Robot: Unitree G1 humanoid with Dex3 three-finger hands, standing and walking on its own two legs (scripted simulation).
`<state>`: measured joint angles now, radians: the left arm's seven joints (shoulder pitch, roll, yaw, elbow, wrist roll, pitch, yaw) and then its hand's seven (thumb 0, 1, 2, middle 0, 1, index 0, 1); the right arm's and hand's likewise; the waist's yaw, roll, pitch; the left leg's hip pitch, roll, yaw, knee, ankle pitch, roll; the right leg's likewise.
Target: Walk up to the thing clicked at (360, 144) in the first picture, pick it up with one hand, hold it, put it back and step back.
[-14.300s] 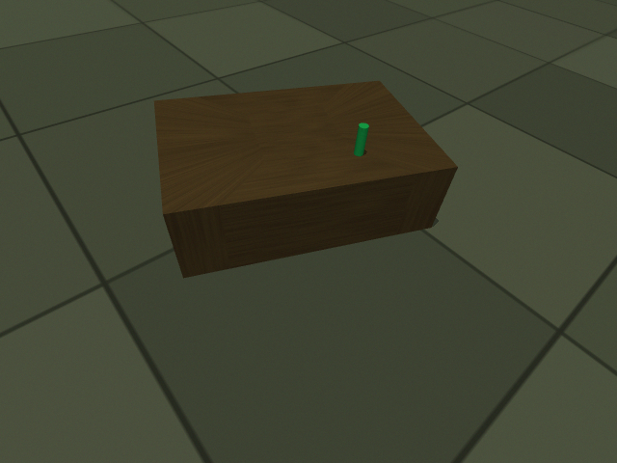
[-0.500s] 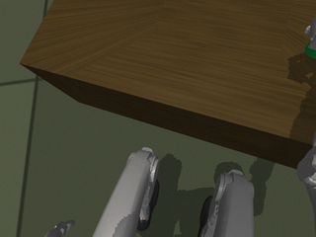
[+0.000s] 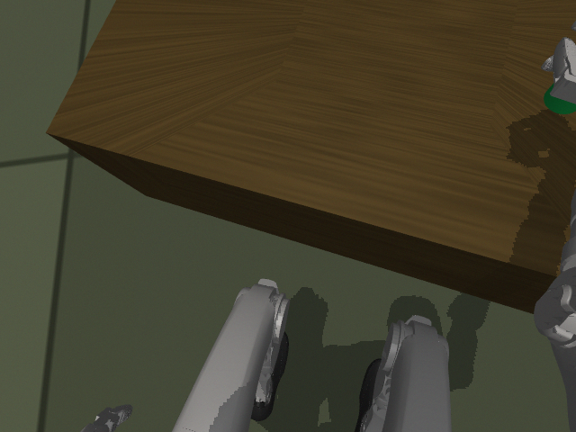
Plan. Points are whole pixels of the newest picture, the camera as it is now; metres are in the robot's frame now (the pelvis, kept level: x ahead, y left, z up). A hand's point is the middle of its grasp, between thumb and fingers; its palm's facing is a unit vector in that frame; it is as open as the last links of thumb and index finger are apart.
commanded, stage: settle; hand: right
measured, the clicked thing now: out of the picture +0.59 -0.24 +0.04
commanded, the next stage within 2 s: lift in 0.22 s
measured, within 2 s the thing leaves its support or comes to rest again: neither
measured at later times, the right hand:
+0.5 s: hand out of the picture +0.58 -0.22 +0.06, palm faces +0.15 +0.99 -0.02, open 5.1 cm
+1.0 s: hand out of the picture +0.51 -0.21 +0.15, palm faces +0.16 +0.99 -0.02, open 5.1 cm
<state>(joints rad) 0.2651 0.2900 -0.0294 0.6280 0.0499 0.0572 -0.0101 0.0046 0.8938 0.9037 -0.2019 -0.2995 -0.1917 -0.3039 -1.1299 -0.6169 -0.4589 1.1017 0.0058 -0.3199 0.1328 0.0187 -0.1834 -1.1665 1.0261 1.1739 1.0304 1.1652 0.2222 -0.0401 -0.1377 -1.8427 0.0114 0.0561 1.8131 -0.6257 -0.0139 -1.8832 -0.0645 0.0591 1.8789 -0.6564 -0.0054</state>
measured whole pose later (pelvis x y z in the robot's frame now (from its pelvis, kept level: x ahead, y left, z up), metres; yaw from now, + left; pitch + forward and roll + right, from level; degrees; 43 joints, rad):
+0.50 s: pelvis +0.01 +0.00 +0.02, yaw +0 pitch +37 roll +5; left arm 0.27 0.28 -0.02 0.62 0.05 0.06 -0.02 0.00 0.90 0.91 -0.20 -0.30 -0.19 -0.30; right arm -1.07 -0.58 -0.46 1.07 0.02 -0.34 0.13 0.02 -0.18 -1.17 1.03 1.17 1.03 1.16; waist 0.21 -0.04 -0.14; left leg -1.76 0.01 0.06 1.74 -0.62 -0.01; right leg -1.80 -0.07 0.05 1.81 -0.65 0.00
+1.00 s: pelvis +0.02 +0.00 +0.11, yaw -2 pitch +29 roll +4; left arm 0.26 0.26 0.01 0.64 0.02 0.03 0.01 0.01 0.88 0.91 -0.20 -0.29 -0.19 -0.30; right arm -0.74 -0.38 -0.37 0.83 0.09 -0.33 0.10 0.02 -0.18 -1.18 1.03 1.17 1.04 1.16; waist 0.13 -0.04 -0.17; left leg -1.40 0.01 0.05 1.45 -0.56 -0.01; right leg -1.43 -0.07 0.04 1.52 -0.59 0.00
